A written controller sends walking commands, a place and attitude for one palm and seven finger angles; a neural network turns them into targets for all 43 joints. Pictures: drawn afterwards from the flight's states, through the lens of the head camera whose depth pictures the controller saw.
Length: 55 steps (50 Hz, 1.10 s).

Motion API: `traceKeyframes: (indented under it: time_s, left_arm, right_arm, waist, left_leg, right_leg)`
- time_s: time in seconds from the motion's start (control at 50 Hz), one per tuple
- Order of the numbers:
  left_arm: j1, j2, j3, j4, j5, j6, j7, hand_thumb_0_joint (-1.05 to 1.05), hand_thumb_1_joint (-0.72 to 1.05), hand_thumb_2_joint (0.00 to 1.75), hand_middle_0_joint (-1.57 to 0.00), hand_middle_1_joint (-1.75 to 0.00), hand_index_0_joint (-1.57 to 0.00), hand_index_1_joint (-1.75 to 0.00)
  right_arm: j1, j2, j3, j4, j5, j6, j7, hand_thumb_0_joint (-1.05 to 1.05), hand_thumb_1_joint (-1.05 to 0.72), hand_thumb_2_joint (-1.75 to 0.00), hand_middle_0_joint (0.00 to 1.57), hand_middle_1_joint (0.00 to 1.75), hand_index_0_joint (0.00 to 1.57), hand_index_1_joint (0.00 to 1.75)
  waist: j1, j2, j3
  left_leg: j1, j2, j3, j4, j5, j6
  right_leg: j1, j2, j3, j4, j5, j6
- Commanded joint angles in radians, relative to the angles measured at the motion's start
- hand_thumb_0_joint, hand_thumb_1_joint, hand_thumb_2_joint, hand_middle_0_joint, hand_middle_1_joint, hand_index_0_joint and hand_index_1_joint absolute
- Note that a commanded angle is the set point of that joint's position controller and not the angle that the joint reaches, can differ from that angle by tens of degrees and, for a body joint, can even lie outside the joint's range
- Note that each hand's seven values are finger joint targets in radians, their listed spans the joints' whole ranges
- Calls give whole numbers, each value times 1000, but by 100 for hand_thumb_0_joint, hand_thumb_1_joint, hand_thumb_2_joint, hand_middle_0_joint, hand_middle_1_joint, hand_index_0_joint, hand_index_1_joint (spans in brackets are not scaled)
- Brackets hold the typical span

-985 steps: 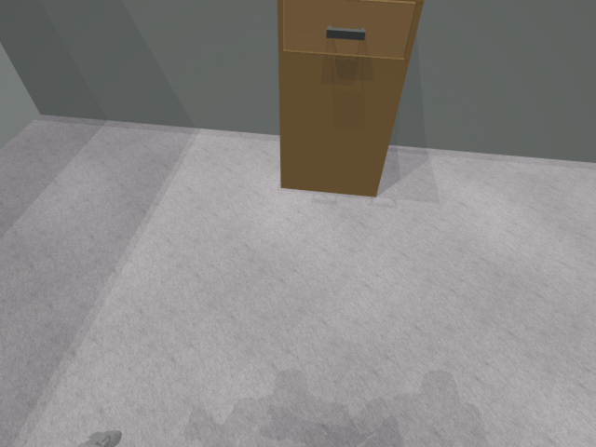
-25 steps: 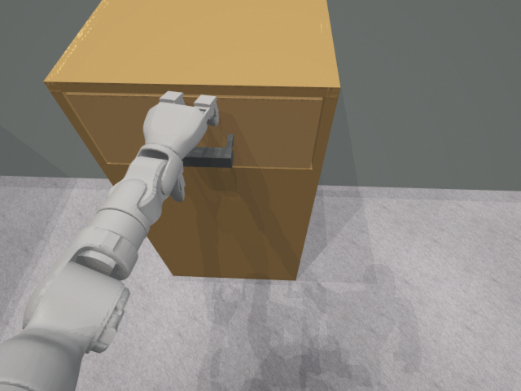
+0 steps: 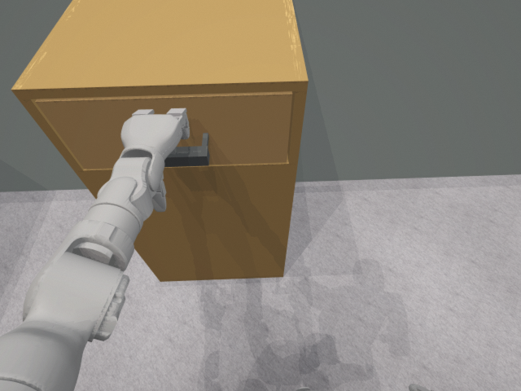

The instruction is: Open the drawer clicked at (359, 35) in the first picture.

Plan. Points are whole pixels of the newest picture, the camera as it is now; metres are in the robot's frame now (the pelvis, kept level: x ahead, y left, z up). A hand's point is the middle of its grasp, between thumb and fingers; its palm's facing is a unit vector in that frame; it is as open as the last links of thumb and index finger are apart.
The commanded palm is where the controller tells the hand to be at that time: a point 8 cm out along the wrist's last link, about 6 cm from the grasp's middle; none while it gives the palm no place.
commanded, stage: move the hooked fingers above the handle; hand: left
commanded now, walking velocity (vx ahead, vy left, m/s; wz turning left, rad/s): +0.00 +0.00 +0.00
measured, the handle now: (174, 147) +0.54 +0.14 +0.03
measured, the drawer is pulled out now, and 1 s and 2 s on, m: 0.00 0.00 0.00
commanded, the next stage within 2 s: lower the fingers behind the handle in 1.76 s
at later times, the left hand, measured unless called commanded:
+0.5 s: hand (169, 139) +0.50 +0.13 +0.09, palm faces -0.04 -0.03 -1.00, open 13.5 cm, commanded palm +0.48 +0.16 +0.14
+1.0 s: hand (164, 140) +0.50 +0.14 +0.09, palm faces +0.05 -0.06 -1.00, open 13.6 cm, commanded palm +0.47 +0.17 +0.15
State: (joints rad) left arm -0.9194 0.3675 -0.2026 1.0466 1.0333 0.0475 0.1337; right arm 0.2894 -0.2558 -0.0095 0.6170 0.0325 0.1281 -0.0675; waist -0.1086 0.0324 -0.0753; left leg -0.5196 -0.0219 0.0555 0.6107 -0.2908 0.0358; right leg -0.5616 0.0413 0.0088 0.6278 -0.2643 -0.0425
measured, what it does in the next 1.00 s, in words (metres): stands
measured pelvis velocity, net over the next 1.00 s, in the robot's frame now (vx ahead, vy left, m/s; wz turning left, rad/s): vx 0.03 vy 0.01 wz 0.00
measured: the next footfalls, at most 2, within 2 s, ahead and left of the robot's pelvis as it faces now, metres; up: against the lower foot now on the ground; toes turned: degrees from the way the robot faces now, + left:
none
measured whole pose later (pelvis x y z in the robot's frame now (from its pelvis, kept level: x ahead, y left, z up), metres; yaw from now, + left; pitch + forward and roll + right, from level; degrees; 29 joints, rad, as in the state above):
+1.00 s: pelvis +0.03 +0.01 +0.00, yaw +0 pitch +12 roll +0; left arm -0.83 0.29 -0.20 0.92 1.03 0.03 0.27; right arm 0.29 -0.25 -0.04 0.72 0.02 0.15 -0.01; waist -0.06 0.06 -0.12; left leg -0.47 -0.03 0.05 0.58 -0.33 0.04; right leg -0.50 0.04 0.01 0.60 -0.30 -0.04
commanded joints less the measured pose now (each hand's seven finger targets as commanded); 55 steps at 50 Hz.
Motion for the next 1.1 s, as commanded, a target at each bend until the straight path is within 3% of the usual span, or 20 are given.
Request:
traceKeyframes:
  time_s: [0.0,0.02,0.08,0.12,0.14,0.2,0.3,0.42,0.48,0.54,0.64,0.66,0.68,0.72,0.8,0.86,0.88,0.92,0.98,1.08]
  left_arm:
    - [-645,166,41,-428,2,-134,116,0,-50,30,-30,-120,-30,-120]
    - [-629,209,83,-434,12,-142,147,0,-50,30,-30,-120,-30,-120]
    - [-652,215,96,-401,12,-117,227,0,-50,30,-30,-120,-30,-120]
    - [-605,253,137,-300,17,-55,266,0,-50,30,-30,-120,-30,-120]
    - [-602,211,101,-274,11,-18,272,0,-50,30,-30,-120,-30,-120]
    - [-555,233,117,-154,17,95,251,0,-50,30,-30,-120,-30,-120]
    - [-544,289,136,-117,34,173,192,0,-50,30,-30,-120,-30,-120]
    - [-425,307,145,-84,-7,132,89,0,-50,30,-30,-120,-30,-120]
    - [-391,329,152,-105,8,72,62,0,-50,30,-30,-120,-30,-120]
    - [-394,259,91,-151,33,19,63,0,-50,30,-30,-120,-30,-120]
    - [-486,182,48,-347,-5,-83,69,0,-50,30,-30,-120,-30,-120]
    - [-508,183,51,-374,-10,-98,74,0,-50,30,-30,-120,-30,-120]
    - [-555,116,-7,-419,-22,-114,77,0,-50,30,-30,-120,-30,-120]
    - [-560,129,15,-467,-22,-134,103,0,-50,30,-30,-120,-30,-120]
    - [-523,168,74,-416,-22,-102,160,0,-50,30,-30,-120,-30,-120]
    - [-449,189,112,-291,-10,-17,189,0,-50,30,-30,-120,-30,-120]
    - [-395,237,161,-242,-5,16,190,0,-50,30,-30,-120,-30,-120]
    - [-427,212,126,-268,5,56,186,0,-50,30,-30,-120,-30,-120]
    - [-363,284,185,-260,13,91,169,0,-50,30,-30,-120,-30,-120]
    - [-317,295,172,-238,17,97,109,0,-50,30,-30,-120,-30,-120]
  right_arm:
    - [77,-114,-77,-72,-16,-65,-1,0,-90,-90,20,30,20,30]
    - [85,-117,-84,-58,-19,-69,2,0,-90,-90,20,30,20,30]
    - [103,-119,-84,-16,-24,-75,15,0,-90,-90,20,30,20,30]
    - [99,-126,-80,16,-21,-67,26,0,-90,-90,20,30,20,30]
    - [91,-126,-75,20,-22,-62,33,0,-90,-90,20,30,20,30]
    - [83,-134,-67,33,-14,-39,43,0,-90,-90,20,30,20,30]
    - [41,-140,-55,16,-7,-4,23,0,-90,-90,20,30,20,30]
    - [-5,-134,-37,-37,5,3,-16,0,-90,-90,20,30,20,30]
    - [-10,-131,-32,-62,7,-9,-28,0,-90,-90,20,30,20,30]
    - [1,-130,-38,-72,4,-28,-25,0,-90,-90,20,30,20,30]
    - [47,-122,-72,-69,-8,-54,-7,0,-90,-90,20,30,20,30]
    - [55,-122,-76,-58,-9,-55,-4,0,-90,-90,20,30,20,30]
    - [64,-118,-81,-52,-10,-59,3,0,-90,-90,20,30,20,30]
    - [78,-121,-97,-26,-15,-62,14,0,-90,-90,20,30,20,30]
    - [81,-120,-94,11,-22,-49,35,0,-90,-90,20,30,20,30]
    - [60,-126,-81,24,-21,-28,53,0,-90,-90,20,30,20,30]
    - [47,-134,-76,22,-21,-20,55,0,-90,-90,20,30,20,30]
    - [34,-130,-72,8,-19,-9,56,0,-90,-90,20,30,20,30]
    - [1,-131,-67,-13,-18,9,47,0,-90,-90,20,30,20,30]
    - [-30,-128,-53,-47,-6,22,21,0,-90,-90,20,30,20,30]
  waist:
    - [-21,12,-485]
    - [-10,33,-508]
    - [-25,5,-502]
    - [-13,6,-440]
    - [-16,16,-430]
    - [2,-12,-419]
    - [15,-102,-392]
    - [31,-181,-304]
    - [42,-153,-296]
    - [22,-93,-275]
    - [-2,-19,-447]
    - [-9,-4,-448]
    - [-27,8,-459]
    - [-21,37,-482]
    - [4,21,-474]
    - [30,-9,-390]
    - [54,-36,-400]
    - [45,-67,-401]
    - [77,-111,-427]
    - [81,-142,-363]
  left_leg:
    - [195,-2,-41,-32,121,22]
    - [214,-3,-45,-26,148,19]
    - [201,-8,-48,-20,189,15]
    - [165,-5,-43,-37,184,8]
    - [162,-7,-35,-43,194,7]
    - [127,-5,-21,-59,246,2]
    - [83,-8,-4,-88,240,11]
    - [51,-10,7,-121,137,17]
    - [42,-10,7,-116,109,17]
    - [67,-3,5,-100,89,15]
    - [194,-8,-9,-51,193,20]
    - [213,-7,-15,-44,212,20]
    - [243,-9,-26,-37,246,18]
    - [306,-4,-39,-23,308,16]
    - [290,-6,-46,-21,392,6]
    - [218,-2,-38,-43,396,-4]
    - [187,-5,-28,-50,406,-4]
    - [177,-1,-20,-57,405,0]
    - [162,-3,-8,-72,405,6]
    - [134,-2,2,-108,318,10]
  right_leg:
    - [179,-18,42,-77,94,8]
    - [174,-13,37,-68,109,2]
    - [164,-5,22,-63,134,2]
    - [156,-1,12,-63,134,0]
    - [162,0,9,-67,149,1]
    - [222,-5,8,-69,227,3]
    - [317,-20,23,-91,275,16]
    - [358,-39,41,-131,207,30]
    - [347,-44,52,-133,158,26]
    - [258,-39,46,-128,114,21]
    - [272,-31,51,-101,221,15]
    - [253,-28,45,-96,232,13]
    - [231,-25,35,-92,243,11]
    - [192,-14,26,-85,260,5]
    - [209,-5,9,-66,317,-1]
    - [211,0,-9,-57,326,-8]
    - [259,-3,-4,-56,352,-9]
    - [281,-8,-3,-56,384,-3]
    - [370,-16,8,-66,422,1]
    - [389,-27,17,-94,360,8]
